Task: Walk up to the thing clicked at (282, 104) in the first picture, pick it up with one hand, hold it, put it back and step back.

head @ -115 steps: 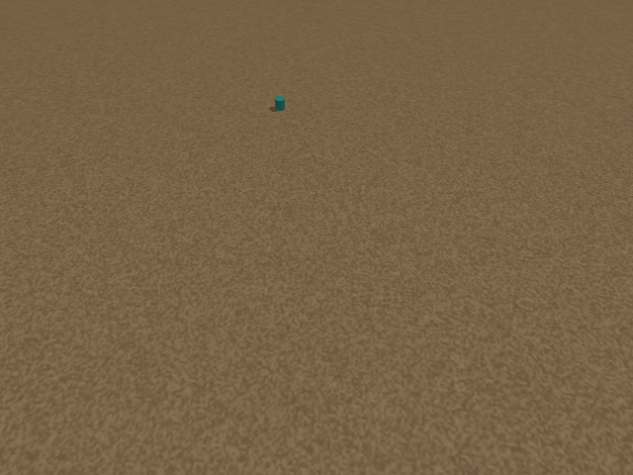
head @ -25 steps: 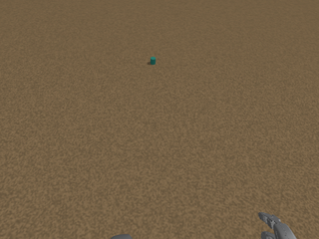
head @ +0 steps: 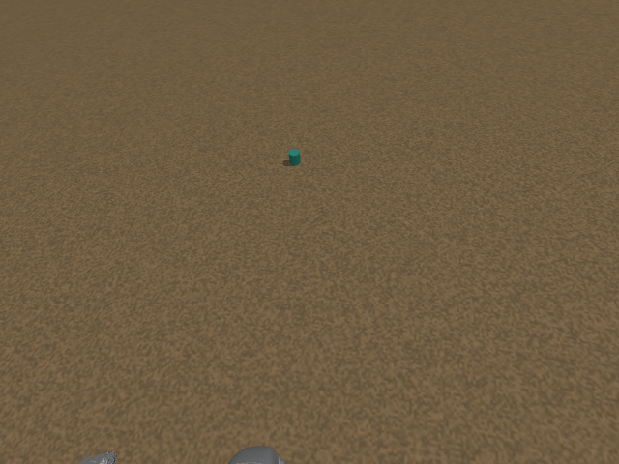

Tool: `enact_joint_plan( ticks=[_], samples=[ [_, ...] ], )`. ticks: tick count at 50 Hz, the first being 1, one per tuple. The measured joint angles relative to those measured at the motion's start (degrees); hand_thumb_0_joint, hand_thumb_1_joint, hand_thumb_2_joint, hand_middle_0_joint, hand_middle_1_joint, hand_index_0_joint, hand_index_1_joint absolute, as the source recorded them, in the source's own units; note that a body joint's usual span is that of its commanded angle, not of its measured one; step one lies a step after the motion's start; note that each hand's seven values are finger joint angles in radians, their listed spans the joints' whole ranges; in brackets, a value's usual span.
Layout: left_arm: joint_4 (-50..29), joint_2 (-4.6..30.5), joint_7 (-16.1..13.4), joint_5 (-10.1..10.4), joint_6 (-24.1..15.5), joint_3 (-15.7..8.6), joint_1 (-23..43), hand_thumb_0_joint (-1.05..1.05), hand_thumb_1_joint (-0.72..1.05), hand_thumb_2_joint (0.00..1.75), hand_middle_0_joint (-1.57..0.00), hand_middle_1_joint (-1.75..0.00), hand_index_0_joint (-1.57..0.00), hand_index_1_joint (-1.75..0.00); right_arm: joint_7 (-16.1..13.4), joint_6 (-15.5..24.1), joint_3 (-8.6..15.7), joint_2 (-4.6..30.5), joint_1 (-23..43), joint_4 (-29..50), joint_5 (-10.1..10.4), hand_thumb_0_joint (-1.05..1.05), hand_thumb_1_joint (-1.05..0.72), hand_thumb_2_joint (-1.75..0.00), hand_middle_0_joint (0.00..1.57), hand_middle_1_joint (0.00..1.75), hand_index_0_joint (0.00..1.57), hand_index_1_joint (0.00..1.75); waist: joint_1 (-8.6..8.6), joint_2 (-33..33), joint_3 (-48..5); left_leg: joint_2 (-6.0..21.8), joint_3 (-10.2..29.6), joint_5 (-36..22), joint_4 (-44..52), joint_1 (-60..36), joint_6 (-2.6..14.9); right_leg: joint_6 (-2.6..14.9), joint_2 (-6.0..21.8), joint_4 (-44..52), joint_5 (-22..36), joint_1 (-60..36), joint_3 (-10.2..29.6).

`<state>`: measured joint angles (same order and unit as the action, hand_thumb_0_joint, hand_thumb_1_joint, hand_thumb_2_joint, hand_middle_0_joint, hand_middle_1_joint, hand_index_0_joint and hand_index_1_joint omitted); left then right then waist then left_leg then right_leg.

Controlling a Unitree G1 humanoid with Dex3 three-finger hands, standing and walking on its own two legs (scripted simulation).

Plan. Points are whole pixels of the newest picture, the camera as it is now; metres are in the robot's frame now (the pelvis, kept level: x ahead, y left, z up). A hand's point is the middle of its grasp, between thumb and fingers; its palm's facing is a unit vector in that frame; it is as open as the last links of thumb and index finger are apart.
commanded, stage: walk up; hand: left
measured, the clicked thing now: (294, 157) +1.58 +0.16 -0.74
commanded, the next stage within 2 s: none
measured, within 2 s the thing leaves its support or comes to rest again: neither
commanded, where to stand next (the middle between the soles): +1.20 +0.00 m, yaw -1 degrees
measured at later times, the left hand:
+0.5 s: hand (159, 329) +0.36 +0.30 -0.15, palm faces -0.10 -0.94 -0.32, open 7.4 cm
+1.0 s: hand (205, 223) +0.59 +0.26 -0.12, palm faces -0.03 -0.92 -0.38, open 7.4 cm
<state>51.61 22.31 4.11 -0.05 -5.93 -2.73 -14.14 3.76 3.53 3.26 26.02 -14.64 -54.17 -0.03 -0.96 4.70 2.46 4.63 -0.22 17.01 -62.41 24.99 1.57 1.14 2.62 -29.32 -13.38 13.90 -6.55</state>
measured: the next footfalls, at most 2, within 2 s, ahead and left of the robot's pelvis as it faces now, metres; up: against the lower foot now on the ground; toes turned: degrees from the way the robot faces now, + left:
left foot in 0.24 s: +0.33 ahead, +0.14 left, +0.00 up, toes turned +7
right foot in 0.70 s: +0.56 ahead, -0.13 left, +0.00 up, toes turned -7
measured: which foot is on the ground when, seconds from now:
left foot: up 0.00-0.22, down 0.24-0.72, up 0.74-1.00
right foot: down 0.00-0.26, up 0.28-0.68, down 0.70-1.00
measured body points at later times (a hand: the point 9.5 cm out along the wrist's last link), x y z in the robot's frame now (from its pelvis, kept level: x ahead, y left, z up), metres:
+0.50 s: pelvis +0.28 +0.03 +0.00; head +0.30 +0.06 +0.45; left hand +0.36 +0.35 -0.12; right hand +0.35 -0.29 -0.09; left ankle +0.29 +0.14 -0.74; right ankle +0.34 -0.12 -0.68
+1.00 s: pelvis +0.52 -0.02 +0.00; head +0.53 -0.03 +0.45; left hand +0.59 +0.30 -0.09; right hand +0.59 -0.34 -0.12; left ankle +0.62 +0.14 -0.69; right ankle +0.52 -0.12 -0.74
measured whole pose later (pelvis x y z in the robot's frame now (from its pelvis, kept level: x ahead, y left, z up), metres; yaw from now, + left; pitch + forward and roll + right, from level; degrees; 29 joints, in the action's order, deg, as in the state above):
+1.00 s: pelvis +0.52 -0.02 +0.00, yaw +0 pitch -2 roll -1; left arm 50.0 22.5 3.6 -0.7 -5.4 -2.7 -16.4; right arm 4.6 2.8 3.4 24.7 -15.4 -52.2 -1.1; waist -0.8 3.2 3.2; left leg 6.5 -0.3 12.4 -47.4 29.8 -0.2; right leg 2.3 0.7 -24.7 -13.7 9.0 -7.2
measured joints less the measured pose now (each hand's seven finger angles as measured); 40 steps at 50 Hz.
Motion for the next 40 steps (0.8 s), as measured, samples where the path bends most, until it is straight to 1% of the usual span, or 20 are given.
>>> enact_joint_plan(
  ticks=[5,8,11,12,13,14,16,17,19,21,25,27,30,32,34,35,36,37,39,40],
  samples=[
    [0.52,0.41,0.0,-0.49,0.18,0.1,-3.7,0.0,0.9,0.9,-0.21,-0.3,-0.21,-0.3,1.61,-0.23,0.0,-1.28,2.49,1.89,-0.88,0.01,-0.91,-0.9,0.2,0.3,0.2,0.3,-0.89,-1.03,0.18,2.01,-1.16,-4.84,15.07,6.05,-1.71,-0.06,-1.22,5.69,-2.02,-7.03,-0.48],
    [0.55,1.33,0.13,-0.83,0.35,-0.15,-5.04,0.0,0.9,0.9,-0.21,-0.3,-0.21,-0.3,2.13,-0.43,0.24,-1.74,3.65,1.97,-1.13,0.01,-0.91,-0.9,0.2,0.3,0.2,0.3,-1.73,-1.93,0.63,2.16,-1.99,-9.39,24.32,5.73,-1.6,-1.05,-1.61,6.48,-4.87,-10.76,-0.86],
    [0.81,2.55,0.02,-0.82,0.87,-0.34,-6.29,0.0,0.9,0.9,-0.21,-0.3,-0.21,-0.3,2.22,-0.23,0.61,-2.03,4.24,1.89,-1.26,0.01,-0.91,-0.9,0.2,0.3,0.2,0.3,-2.44,-3.36,0.36,1.12,-3.68,-10.32,29.51,2.71,-0.75,-2.12,-1.09,4.24,-9.85,-13.71,-0.91],
    [0.9,2.95,-0.13,-0.8,1.1,-0.34,-6.8,0.01,0.9,0.9,-0.21,-0.3,-0.21,-0.3,2.14,0.09,0.74,-1.93,4.26,2.1,-1.44,0.01,-0.91,-0.9,0.2,0.3,0.2,0.3,-2.47,-3.92,0.1,0.39,-4.25,-10.46,30.61,1.16,-0.1,-2.13,-0.53,1.81,-12.32,-13.97,-0.75],
    [1.22,3.4,-0.48,-0.7,1.45,-0.37,-6.81,0.01,0.9,0.9,-0.21,-0.3,-0.21,-0.3,1.83,0.57,1.01,-2.21,4.7,2.19,-1.82,0.01,-0.91,-0.9,0.2,0.3,0.2,0.3,-2.27,-5.37,0.39,-0.68,-5.03,-10.99,28.97,0.82,0.46,-1.41,1.06,-3.32,-14.69,-12.88,-0.28],
    [1.6,3.35,-0.93,-0.41,1.99,-0.4,-6.35,0.01,0.9,0.9,-0.21,-0.3,-0.21,-0.3,1.41,1.02,1.2,-2.38,5.12,2.7,-2.18,0.01,-0.91,-0.9,0.2,0.3,0.2,0.3,-2.02,-6.25,0.93,-1.27,-5.68,-8.69,26.14,0.99,0.76,-0.45,1.68,-11.46,-14.72,-10.07,1.52],
    [2.25,3.16,-1.61,-0.01,2.7,0.19,-5.35,0.01,0.9,0.9,-0.21,-0.3,-0.21,-0.3,0.81,1.65,1.14,-2.89,5.29,3.78,-1.2,0.01,-0.91,-0.9,0.2,0.3,0.2,0.3,-1.06,-6.87,1.39,-1.55,-6.19,-5.11,24.18,-0.24,1.09,1.0,-0.28,-26.83,-13.71,-3.12,6.04],
    [2.42,3.3,-1.7,0.14,2.73,0.54,-4.94,0.01,0.9,0.9,-0.21,-0.3,-0.21,-0.3,0.51,1.74,0.9,-3.33,5.13,4.12,-0.69,0.01,-0.91,-0.9,0.2,0.3,0.2,0.3,-0.71,-7.46,1.48,-1.72,-6.69,-4.37,25.07,-1.85,1.1,1.33,-0.87,-31.92,-12.01,0.19,7.41],
    [2.36,3.46,-1.56,0.4,2.36,0.81,-4.15,0.01,0.9,0.9,-0.2,-0.3,-0.21,-0.3,-0.06,1.95,0.31,-3.94,4.2,4.67,-0.11,0.01,-0.91,-0.9,0.2,0.3,0.2,0.3,-0.11,-8.48,1.47,-2.14,-7.66,-3.92,28.21,-5.61,0.96,1.39,-0.61,-35.84,-8.88,5.94,8.16],
    [1.83,3.47,-1.11,0.46,2.06,0.73,-3.29,0.01,0.9,0.9,-0.2,-0.3,-0.21,-0.3,-0.42,2.24,-0.18,-4.1,2.78,4.79,0.14,0.01,-0.91,-0.9,0.2,0.3,0.2,0.3,0.36,-9.0,1.34,-2.56,-8.37,-3.71,31.48,-9.19,0.87,0.75,0.56,-34.37,-6.9,10.55,7.96],
    [0.65,3.35,0.23,-0.1,2.46,0.52,-1.31,0.01,0.9,0.9,-0.2,-0.3,-0.21,-0.3,-0.62,2.47,-0.52,-3.58,-0.45,4.38,-0.14,0.01,-0.9,-0.9,0.2,0.3,0.2,0.3,1.31,-8.81,1.19,-3.25,-9.01,-2.61,36.5,-15.39,0.63,-0.85,3.29,-25.24,-2.84,16.16,6.72],
    [0.34,3.23,0.82,-0.47,2.88,0.36,-0.16,0.01,0.9,0.9,-0.2,-0.3,-0.2,-0.3,-0.55,2.4,-0.46,-3.14,-1.92,4.01,-0.2,0.01,-0.9,-0.9,0.2,0.3,0.2,0.3,1.92,-8.39,1.26,-3.52,-9.11,-1.76,38.3,-18.1,0.29,-1.02,4.23,-20.19,-0.05,17.62,6.05],
    [0.2,2.93,1.5,-0.75,3.22,-0.01,1.69,0.0,0.9,0.9,-0.2,-0.3,-0.2,-0.3,-0.44,2.05,-0.18,-2.4,-3.86,3.33,-0.19,0.01,-0.9,-0.9,0.2,0.3,0.2,0.3,2.83,-7.44,1.46,-3.58,-9.09,0.39,39.46,-21.6,-0.74,-0.6,4.62,-11.63,5.43,17.39,4.86],
    [0.16,2.71,1.69,-0.7,3.13,-0.28,2.76,0.0,0.9,0.9,-0.2,-0.3,-0.2,-0.3,-0.5,1.66,-0.05,-1.89,-5.05,2.89,-0.21,0.01,-0.9,-0.9,0.2,0.3,0.2,0.3,3.39,-6.63,1.39,-3.27,-8.86,2.82,38.57,-23.28,-1.65,-0.06,4.1,-7.38,7.28,15.81,4.17],
    [0.0,2.65,1.67,-0.71,2.81,-0.48,3.3,0.0,0.9,0.9,-0.2,-0.3,-0.21,-0.3,-0.72,1.16,0.07,-1.46,-6.3,2.54,-0.26,0.01,-0.9,-0.9,0.2,0.3,0.2,0.3,3.81,-5.73,0.87,-2.5,-8.49,6.43,35.79,-24.34,-2.58,0.53,3.01,-4.45,7.07,12.92,3.14],
    [-0.27,2.84,1.56,-0.76,2.4,-0.61,3.4,0.0,0.9,0.9,-0.2,-0.3,-0.21,-0.3,-0.87,0.95,0.07,-1.33,-7.03,2.48,-0.31,0.01,-0.9,-0.9,0.2,0.3,0.2,0.3,3.91,-5.39,0.52,-1.91,-8.11,8.87,32.74,-24.15,-2.62,0.94,2.25,-2.99,6.9,10.96,2.73],
    [-0.35,2.44,1.18,-0.9,1.92,-1.01,3.95,0.0,0.9,0.9,-0.2,-0.3,-0.21,-0.3,-1.11,0.66,0.13,-1.1,-7.07,2.12,-0.36,0.01,-0.9,-0.9,0.2,0.3,0.2,0.3,3.69,-4.07,0.78,-0.3,-7.45,10.92,27.23,-22.76,-1.82,0.9,1.12,-4.59,6.33,10.57,2.04],
    [-0.76,2.06,0.74,-0.93,1.51,-1.2,4.42,0.0,0.9,0.9,-0.2,-0.3,-0.21,-0.3,-1.38,0.18,0.09,-1.19,-6.66,1.74,-0.3,0.01,-0.9,-0.9,0.2,0.3,0.2,0.3,3.54,-3.25,1.3,0.18,-5.46,11.23,19.6,-20.1,-0.91,0.88,0.56,-6.99,4.24,10.5,1.41],
    [-1.71,1.29,0.16,-0.37,0.95,-0.78,4.65,0.0,0.9,0.9,-0.2,-0.3,-0.21,-0.3,-1.64,-0.57,-0.37,-1.44,-5.48,1.06,-0.16,0.01,-0.91,-0.9,0.2,0.3,0.2,0.3,2.81,-2.77,1.93,-1.45,-2.04,10.44,5.17,-13.7,0.07,1.14,0.39,-8.47,1.46,9.09,1.08],
    [-1.96,0.73,-0.07,-0.05,0.83,-0.44,4.51,0.0,0.9,0.9,-0.2,-0.3,-0.21,-0.3,-1.64,-0.73,-0.56,-1.39,-4.86,0.84,0.04,0.01,-0.91,-0.9,0.2,0.3,0.2,0.3,2.44,-2.34,2.08,-1.97,-1.08,8.63,0.61,-10.69,0.34,1.25,0.24,-7.56,1.03,7.66,0.87]
  ],
)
